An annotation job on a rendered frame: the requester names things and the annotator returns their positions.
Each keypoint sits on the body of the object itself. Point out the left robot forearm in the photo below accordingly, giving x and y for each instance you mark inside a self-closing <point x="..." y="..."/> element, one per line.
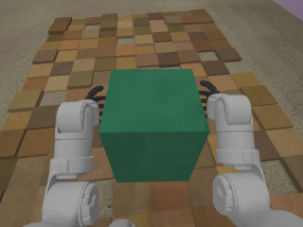
<point x="74" y="131"/>

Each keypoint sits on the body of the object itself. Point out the robot right upper arm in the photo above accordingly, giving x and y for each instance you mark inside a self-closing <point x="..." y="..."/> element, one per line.
<point x="244" y="199"/>

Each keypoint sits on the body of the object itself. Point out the right robot forearm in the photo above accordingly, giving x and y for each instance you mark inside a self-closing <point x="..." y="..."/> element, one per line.
<point x="234" y="126"/>

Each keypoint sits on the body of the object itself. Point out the right robot hand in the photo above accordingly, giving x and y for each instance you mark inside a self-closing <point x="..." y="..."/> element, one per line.
<point x="211" y="88"/>

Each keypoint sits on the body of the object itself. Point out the robot left upper arm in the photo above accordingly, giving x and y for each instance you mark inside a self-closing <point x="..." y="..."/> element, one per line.
<point x="70" y="204"/>

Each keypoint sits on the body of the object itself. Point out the left robot hand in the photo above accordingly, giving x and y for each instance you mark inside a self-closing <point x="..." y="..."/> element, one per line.
<point x="91" y="95"/>

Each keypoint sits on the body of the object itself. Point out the carton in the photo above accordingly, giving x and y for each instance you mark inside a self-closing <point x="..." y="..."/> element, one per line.
<point x="153" y="126"/>

